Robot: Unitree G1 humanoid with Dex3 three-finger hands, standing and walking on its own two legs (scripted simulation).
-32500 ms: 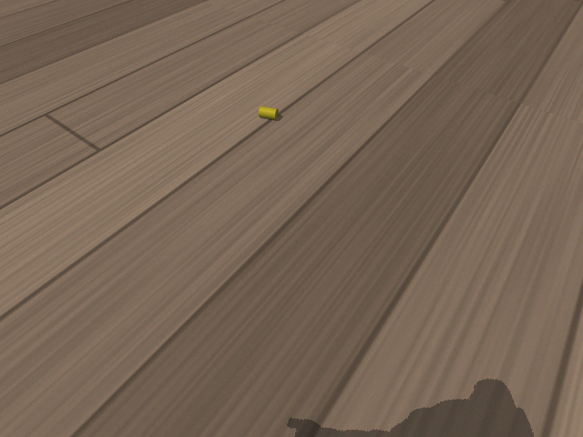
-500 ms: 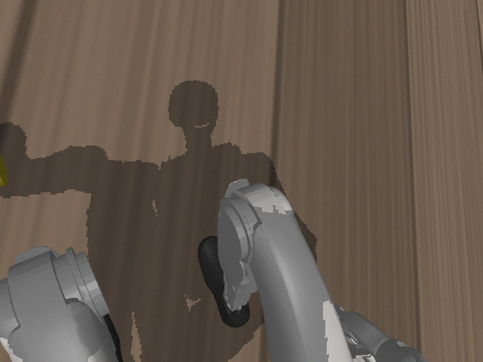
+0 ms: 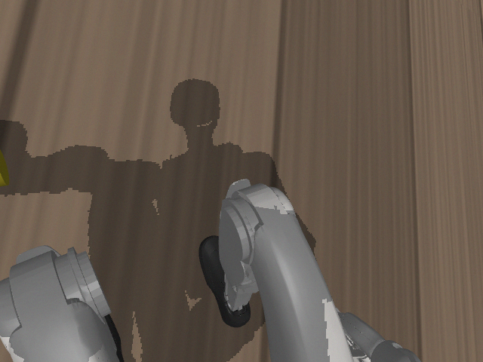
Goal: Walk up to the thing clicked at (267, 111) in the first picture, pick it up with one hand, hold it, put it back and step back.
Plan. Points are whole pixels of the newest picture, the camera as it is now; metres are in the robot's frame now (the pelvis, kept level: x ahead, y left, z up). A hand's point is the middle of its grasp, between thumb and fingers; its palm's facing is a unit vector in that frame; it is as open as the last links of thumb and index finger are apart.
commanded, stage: settle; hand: left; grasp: from above
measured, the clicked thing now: out of the picture +0.45 +0.28 -0.27
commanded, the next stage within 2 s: lift in 0.74 s
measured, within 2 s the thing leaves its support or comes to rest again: leaves its support in 0.14 s
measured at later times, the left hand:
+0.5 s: hand out of the picture +0.43 +0.30 -0.16, palm faces -0.47 -0.05 -0.88, open 9.1 cm
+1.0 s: hand out of the picture +0.42 +0.29 -0.11, palm faces -0.47 -0.05 -0.88, open 9.1 cm
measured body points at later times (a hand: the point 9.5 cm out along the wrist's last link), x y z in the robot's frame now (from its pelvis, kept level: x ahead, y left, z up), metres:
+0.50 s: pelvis +0.00 +0.00 +0.02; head +0.23 +0.09 +0.40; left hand +0.45 +0.30 -0.11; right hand +0.09 -0.26 -0.08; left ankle +0.06 +0.12 -0.27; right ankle +0.12 -0.13 -0.27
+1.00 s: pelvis -0.01 -0.01 +0.05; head +0.21 +0.08 +0.43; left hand +0.44 +0.29 -0.06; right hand +0.05 -0.28 -0.05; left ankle +0.06 +0.12 -0.27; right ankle +0.12 -0.13 -0.27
